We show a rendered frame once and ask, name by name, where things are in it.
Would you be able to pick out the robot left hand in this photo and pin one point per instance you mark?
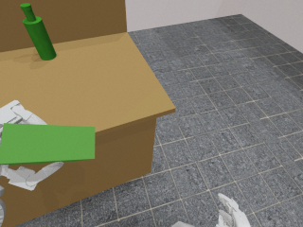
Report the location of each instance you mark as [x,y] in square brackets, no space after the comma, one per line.
[14,113]

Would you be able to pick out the table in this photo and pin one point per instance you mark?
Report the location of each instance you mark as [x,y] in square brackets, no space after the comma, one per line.
[98,79]

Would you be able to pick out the robot right hand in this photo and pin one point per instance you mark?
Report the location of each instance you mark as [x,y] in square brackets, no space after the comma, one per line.
[237,218]

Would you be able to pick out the sponge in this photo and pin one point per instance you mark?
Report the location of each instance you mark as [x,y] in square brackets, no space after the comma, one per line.
[29,144]

